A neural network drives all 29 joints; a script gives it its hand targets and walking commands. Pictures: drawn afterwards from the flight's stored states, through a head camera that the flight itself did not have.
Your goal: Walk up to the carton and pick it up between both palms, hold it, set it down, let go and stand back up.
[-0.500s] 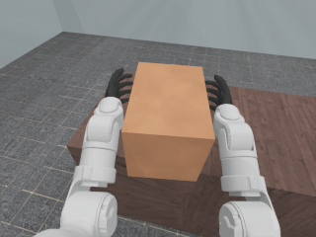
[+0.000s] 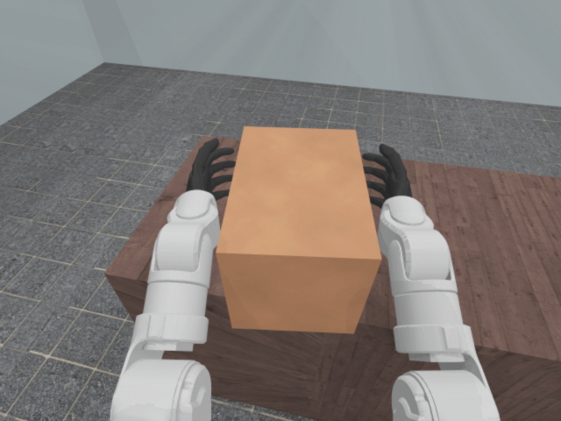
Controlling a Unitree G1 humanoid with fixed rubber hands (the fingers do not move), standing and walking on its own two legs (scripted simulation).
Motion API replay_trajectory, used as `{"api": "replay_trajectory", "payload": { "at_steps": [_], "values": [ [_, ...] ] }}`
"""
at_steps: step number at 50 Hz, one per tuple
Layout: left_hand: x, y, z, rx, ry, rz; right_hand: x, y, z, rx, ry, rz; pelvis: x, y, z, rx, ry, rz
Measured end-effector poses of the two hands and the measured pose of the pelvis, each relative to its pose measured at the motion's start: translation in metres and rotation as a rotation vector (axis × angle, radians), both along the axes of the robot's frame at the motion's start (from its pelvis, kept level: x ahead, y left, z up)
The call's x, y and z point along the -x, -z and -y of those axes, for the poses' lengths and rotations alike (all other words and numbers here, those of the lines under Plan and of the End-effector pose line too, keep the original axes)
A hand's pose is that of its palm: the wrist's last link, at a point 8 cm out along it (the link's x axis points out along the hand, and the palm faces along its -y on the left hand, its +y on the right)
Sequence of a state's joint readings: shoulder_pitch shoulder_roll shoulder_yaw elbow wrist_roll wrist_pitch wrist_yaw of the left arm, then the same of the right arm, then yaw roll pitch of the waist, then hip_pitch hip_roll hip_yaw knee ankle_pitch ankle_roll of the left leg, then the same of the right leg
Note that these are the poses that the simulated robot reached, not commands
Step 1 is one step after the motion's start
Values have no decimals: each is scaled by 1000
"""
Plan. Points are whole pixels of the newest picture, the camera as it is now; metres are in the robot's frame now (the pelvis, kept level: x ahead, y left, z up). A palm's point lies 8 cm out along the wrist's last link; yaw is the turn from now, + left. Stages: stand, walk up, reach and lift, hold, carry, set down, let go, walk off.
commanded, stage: hold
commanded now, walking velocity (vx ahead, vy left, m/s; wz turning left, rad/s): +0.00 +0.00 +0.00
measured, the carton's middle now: (296, 225) +0.36 +0.01 +0.12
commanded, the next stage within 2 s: none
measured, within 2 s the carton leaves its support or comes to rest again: neither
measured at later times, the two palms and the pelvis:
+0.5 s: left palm (195, 172) +0.37 +0.15 +0.20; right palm (394, 183) +0.37 -0.12 +0.20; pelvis -0.04 +0.02 -0.01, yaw +2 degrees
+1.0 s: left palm (164, 208) +0.33 +0.18 +0.17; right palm (366, 205) +0.34 -0.08 +0.18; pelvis -0.03 +0.01 +0.00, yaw +2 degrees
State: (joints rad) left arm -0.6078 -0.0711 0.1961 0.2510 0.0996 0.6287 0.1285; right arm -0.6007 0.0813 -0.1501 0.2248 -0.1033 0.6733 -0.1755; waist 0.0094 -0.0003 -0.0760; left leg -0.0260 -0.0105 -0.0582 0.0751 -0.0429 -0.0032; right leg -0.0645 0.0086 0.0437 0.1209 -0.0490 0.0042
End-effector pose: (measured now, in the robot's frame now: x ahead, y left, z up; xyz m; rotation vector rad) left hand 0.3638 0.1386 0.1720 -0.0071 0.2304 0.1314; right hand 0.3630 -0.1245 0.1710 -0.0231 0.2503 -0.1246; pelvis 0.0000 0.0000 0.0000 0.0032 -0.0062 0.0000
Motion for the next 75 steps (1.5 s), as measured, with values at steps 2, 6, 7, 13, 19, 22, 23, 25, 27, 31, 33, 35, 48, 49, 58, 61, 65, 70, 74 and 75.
{"api": "replay_trajectory", "payload": {
  "at_steps": [2, 6, 7, 13, 19, 22, 23, 25, 27, 31, 33, 35, 48, 49, 58, 61, 65, 70, 74, 75],
  "values": [
    [8, 5, -10, 5, -13, 4, 5, 4, -10, 17, -16, 3, 4, 0, -1, 0, -4, -4],
    [23, 2, -30, -1, -29, 39, 15, -1, -30, 37, -42, 36, 15, 0, -6, 0, -12, -24],
    [26, -1, -34, -4, -31, 49, 17, -4, -34, 37, -45, 46, 17, 0, -8, 0, -14, -30],
    [31, -12, -42, -8, -29, 50, 24, -11, -43, 12, -34, 49, 28, 2, -18, 4, -24, -41],
    [14, -14, -30, -37, -12, 5, 12, -6, -31, -1, -21, 11, 41, 4, -22, 13, -33, -54],
    [1, -21, -19, -36, 6, 24, 3, -13, -20, 7, -1, 30, 44, 7, -20, 5, -30, -65],
    [-3, -24, -15, -32, 12, 34, 1, -18, -16, 11, 4, 41, 44, 8, -18, 2, -29, -66],
    [-9, -31, -7, -26, 22, 54, -3, -28, -7, 13, 15, 62, 41, 8, -15, -1, -27, -66],
    [-13, -38, 2, -19, 28, 67, -6, -39, 1, 2, 27, 77, 35, 7, -12, -1, -25, -63],
    [-19, -49, 17, -16, 32, 80, -11, -55, 16, -19, 36, 91, 20, 5, -4, 0, -21, -42],
    [-19, -48, 21, -15, 28, 71, -12, -55, 20, -19, 34, 84, 13, 4, -1, -1, -17, -26],
    [-18, -43, 22, -18, 23, 54, -12, -48, 21, -14, 28, 69, 8, 3, 2, -1, -15, -11],
    [28, 1, -35, -1, -41, 1, 16, -2, -35, 39, -59, 12, 22, 1, -1, -2, -29, -15],
    [31, 0, -40, -1, -43, 11, 18, -5, -40, 43, -61, 22, 24, 2, -3, -2, -31, -23],
    [23, -24, -47, -16, -33, 27, 15, -25, -48, 12, -40, 45, 40, 5, -21, 14, -50, -54],
    [14, -24, -39, -29, -26, -4, 8, -24, -39, 10, -35, 20, 43, 7, -23, 13, -57, -48],
    [4, -26, -22, -17, -5, 13, 3, -31, -23, 5, -12, 38, 42, 10, -20, -1, -52, -39],
    [-3, -40, 0, -8, 10, 57, -1, -51, 0, -14, 9, 86, 31, 8, -12, 0, -43, -28],
    [-5, -49, 11, -12, 7, 66, -4, -59, 11, -22, 8, 97, 22, 5, -4, -2, -37, -10],
    [-5, -48, 12, -15, 5, 59, -4, -57, 12, -22, 6, 91, 20, 5, -3, -3, -36, -4]
  ]
}}
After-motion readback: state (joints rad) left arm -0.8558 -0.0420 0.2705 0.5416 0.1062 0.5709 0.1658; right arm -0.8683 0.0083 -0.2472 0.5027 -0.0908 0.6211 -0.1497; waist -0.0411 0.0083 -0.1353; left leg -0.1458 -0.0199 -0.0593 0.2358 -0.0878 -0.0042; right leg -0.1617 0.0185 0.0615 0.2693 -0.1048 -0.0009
